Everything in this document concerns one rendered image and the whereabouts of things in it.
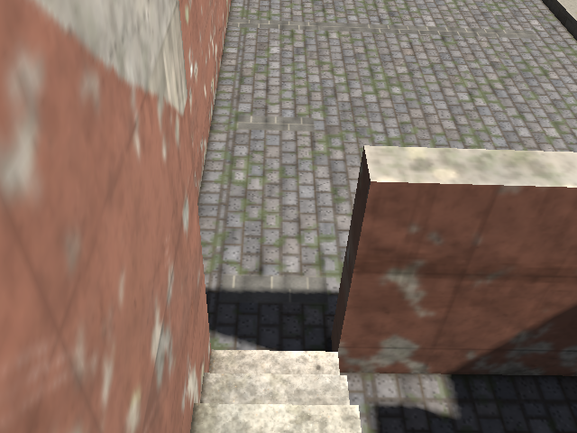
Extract stairs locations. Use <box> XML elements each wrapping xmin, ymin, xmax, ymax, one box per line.
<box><xmin>190</xmin><ymin>349</ymin><xmax>362</xmax><ymax>433</ymax></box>

